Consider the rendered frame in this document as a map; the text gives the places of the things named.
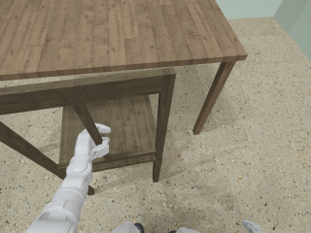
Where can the robot left foot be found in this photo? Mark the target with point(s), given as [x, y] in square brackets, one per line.
[140, 227]

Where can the left robot hand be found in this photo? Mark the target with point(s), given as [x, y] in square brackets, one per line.
[85, 144]

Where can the right robot hand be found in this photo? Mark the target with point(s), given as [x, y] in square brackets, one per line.
[252, 227]

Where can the table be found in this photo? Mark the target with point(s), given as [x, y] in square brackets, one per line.
[53, 38]

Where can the left robot upper arm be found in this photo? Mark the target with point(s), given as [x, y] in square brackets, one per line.
[53, 226]

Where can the left robot forearm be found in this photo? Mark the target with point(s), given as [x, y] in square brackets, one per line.
[71, 195]

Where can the robot left shin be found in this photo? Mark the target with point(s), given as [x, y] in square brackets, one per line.
[129, 223]

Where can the chair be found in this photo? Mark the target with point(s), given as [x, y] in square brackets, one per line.
[119, 101]

